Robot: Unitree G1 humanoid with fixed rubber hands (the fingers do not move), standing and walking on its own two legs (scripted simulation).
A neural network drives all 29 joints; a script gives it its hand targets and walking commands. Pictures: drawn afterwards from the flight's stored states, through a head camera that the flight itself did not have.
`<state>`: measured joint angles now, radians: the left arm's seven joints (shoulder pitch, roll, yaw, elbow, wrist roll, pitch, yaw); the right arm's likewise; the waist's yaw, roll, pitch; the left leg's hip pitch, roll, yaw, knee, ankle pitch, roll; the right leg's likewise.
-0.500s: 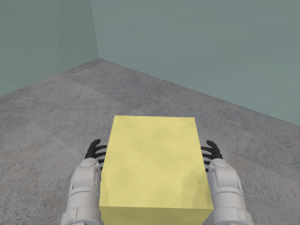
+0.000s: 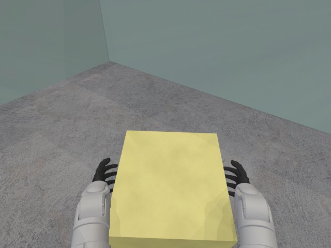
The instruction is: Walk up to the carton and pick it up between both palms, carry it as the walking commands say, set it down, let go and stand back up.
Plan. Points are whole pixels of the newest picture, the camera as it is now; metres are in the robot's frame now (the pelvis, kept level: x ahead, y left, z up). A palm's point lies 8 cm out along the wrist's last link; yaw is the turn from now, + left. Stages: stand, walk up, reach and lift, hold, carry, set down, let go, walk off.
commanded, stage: reach and lift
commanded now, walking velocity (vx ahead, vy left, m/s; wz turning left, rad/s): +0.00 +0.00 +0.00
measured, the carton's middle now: (169, 191) +0.31 +0.00 -0.04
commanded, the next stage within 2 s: hold in 0.18 s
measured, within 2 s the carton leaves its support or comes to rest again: neither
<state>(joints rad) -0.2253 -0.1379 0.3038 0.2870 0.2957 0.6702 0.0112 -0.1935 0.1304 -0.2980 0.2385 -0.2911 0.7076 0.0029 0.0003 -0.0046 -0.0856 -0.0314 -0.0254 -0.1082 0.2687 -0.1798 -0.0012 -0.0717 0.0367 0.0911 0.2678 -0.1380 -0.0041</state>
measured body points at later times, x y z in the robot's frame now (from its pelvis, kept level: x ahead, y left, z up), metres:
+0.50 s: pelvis -0.01 +0.01 +0.00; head -0.06 +0.01 +0.45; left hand +0.28 +0.18 +0.03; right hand +0.28 -0.18 +0.03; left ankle -0.02 +0.12 -0.75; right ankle +0.01 -0.12 -0.75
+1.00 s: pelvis -0.01 +0.00 +0.00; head -0.05 +0.01 +0.45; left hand +0.28 +0.18 +0.02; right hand +0.28 -0.18 +0.03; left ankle -0.02 +0.12 -0.75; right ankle +0.01 -0.12 -0.75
